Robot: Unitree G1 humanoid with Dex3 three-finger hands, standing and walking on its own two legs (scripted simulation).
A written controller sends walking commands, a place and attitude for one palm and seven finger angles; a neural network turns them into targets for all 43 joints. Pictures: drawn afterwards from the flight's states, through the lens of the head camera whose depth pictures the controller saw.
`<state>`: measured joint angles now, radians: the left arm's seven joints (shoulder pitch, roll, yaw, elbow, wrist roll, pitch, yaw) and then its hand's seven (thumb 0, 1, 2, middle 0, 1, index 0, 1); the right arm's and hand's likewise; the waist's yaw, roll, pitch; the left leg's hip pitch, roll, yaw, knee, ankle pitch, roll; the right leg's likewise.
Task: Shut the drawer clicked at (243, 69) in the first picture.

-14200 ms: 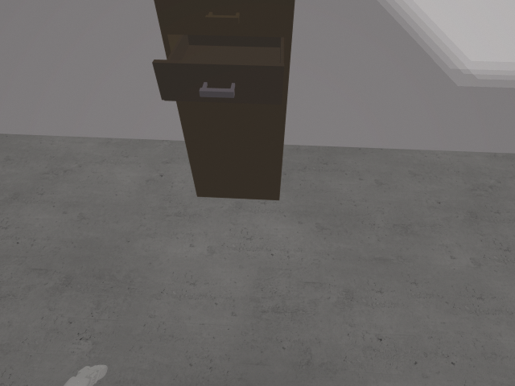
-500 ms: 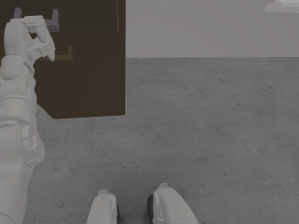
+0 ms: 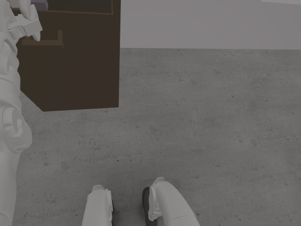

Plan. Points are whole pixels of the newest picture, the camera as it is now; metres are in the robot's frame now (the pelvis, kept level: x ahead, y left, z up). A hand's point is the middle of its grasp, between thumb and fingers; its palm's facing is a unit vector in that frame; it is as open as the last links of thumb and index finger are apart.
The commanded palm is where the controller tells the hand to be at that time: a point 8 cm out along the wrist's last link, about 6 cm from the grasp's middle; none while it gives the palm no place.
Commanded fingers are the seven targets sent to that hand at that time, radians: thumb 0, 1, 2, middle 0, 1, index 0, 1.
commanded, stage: pull the fist back off the drawer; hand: left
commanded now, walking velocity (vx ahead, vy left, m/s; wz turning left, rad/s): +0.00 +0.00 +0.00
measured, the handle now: out of the picture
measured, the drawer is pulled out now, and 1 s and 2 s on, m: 0.00 0.00 0.00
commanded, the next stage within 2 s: draw the hand back to the body in 0.58 s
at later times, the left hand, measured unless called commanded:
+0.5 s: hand (38, 24) +0.57 +0.18 +0.09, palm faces -0.01 -1.00 -0.02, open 3.3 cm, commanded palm +0.54 +0.21 +0.09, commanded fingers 0.00 0.90 0.90 -1.40 -1.60 -1.40 -1.60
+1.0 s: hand (5, 47) +0.47 +0.21 +0.14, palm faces +0.03 -1.00 -0.02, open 3.3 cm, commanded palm +0.43 +0.25 +0.14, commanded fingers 0.00 0.90 0.90 -1.40 -1.60 -1.40 -1.60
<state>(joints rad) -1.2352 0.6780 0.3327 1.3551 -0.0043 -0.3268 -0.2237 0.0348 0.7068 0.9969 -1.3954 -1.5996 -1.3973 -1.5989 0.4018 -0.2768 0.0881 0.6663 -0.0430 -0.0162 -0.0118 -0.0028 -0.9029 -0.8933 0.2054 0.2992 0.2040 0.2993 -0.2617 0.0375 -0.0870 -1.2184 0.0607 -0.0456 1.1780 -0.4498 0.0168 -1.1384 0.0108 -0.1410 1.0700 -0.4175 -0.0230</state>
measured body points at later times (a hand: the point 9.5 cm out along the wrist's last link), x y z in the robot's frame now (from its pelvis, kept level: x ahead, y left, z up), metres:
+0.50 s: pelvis +0.02 +0.01 +0.02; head +0.18 +0.03 +0.44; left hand +0.57 +0.23 +0.09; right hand -0.02 -0.24 -0.09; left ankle +0.04 +0.11 -0.64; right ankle +0.04 -0.12 -0.64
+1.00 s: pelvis +0.07 +0.00 +0.06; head +0.15 +0.01 +0.51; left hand +0.46 +0.26 +0.14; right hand +0.15 -0.25 -0.05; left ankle +0.04 +0.11 -0.64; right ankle +0.04 -0.12 -0.64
